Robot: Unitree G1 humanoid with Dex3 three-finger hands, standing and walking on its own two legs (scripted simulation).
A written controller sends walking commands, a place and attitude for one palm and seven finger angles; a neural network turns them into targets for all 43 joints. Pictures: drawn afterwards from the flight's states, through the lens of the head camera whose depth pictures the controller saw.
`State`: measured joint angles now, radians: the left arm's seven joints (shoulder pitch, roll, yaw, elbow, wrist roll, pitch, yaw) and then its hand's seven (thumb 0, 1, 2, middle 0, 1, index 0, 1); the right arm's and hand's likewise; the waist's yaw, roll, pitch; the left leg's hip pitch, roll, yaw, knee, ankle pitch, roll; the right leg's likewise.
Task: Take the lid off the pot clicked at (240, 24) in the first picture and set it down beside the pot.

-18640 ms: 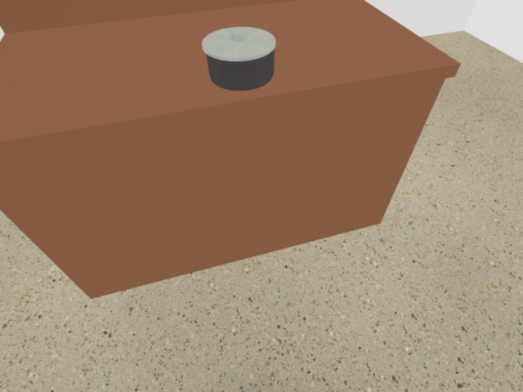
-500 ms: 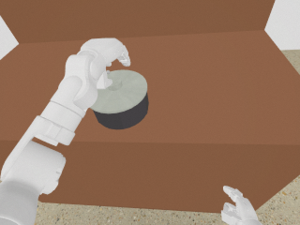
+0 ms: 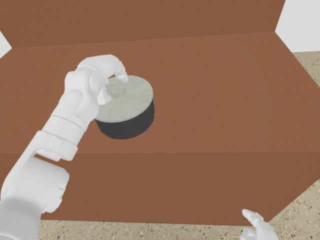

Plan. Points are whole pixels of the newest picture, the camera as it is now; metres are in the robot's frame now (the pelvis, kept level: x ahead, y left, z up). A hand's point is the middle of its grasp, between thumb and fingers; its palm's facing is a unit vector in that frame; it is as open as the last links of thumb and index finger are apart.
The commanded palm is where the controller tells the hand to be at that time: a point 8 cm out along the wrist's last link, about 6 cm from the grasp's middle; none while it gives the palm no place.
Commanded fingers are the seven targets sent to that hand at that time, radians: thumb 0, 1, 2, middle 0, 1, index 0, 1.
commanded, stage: lower the open fingers around the knob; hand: left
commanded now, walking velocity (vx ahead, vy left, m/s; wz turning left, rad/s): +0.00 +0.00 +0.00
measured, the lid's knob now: (117, 90) +0.47 +0.13 +0.15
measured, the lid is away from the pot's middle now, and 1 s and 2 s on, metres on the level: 0.00 0.00 0.00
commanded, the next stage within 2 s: close the fingers and squeeze the knob in 0.48 s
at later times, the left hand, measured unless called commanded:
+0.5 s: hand (109, 92) +0.44 +0.14 +0.17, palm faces -0.25 -0.07 -0.96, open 9.9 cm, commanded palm +0.41 +0.14 +0.23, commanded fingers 0.00 -0.36 1.62 -0.86 -0.08 -0.86 -0.08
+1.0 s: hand (109, 93) +0.43 +0.14 +0.17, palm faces -0.23 -0.07 -0.97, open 9.2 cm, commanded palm +0.40 +0.14 +0.23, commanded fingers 0.00 0.02 1.18 -0.70 -0.70 -0.70 -0.70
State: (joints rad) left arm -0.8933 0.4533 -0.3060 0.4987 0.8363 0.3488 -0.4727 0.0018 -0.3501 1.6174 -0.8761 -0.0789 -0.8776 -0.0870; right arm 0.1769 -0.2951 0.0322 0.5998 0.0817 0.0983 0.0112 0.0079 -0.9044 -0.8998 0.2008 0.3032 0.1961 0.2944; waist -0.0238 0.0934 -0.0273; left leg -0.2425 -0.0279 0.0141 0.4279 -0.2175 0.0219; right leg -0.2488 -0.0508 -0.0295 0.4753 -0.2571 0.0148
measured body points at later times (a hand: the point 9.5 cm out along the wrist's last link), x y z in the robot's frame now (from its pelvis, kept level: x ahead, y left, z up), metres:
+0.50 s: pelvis +0.01 +0.01 +0.00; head +0.02 -0.03 +0.45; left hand +0.44 +0.14 +0.22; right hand +0.17 -0.23 -0.12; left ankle +0.00 +0.11 -0.74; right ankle -0.01 -0.13 -0.74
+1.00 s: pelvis +0.00 +0.00 +0.00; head +0.01 -0.04 +0.45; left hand +0.43 +0.14 +0.23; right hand +0.16 -0.24 -0.11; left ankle +0.00 +0.11 -0.74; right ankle -0.01 -0.13 -0.74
